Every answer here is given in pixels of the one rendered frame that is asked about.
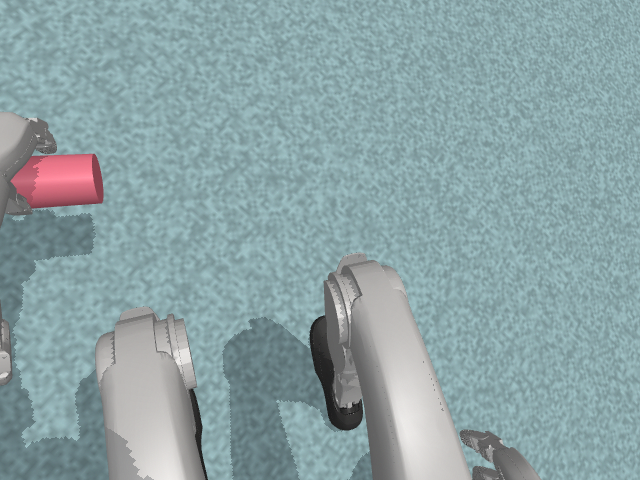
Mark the bottle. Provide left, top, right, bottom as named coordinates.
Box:
left=11, top=154, right=104, bottom=208

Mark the left robot hand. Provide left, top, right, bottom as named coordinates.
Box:
left=0, top=112, right=57, bottom=215

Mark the right robot foot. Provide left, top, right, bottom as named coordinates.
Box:
left=310, top=315, right=363, bottom=431

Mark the left robot foot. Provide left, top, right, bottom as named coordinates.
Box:
left=189, top=389, right=208, bottom=480

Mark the right robot hand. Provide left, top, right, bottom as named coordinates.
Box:
left=459, top=430, right=541, bottom=480

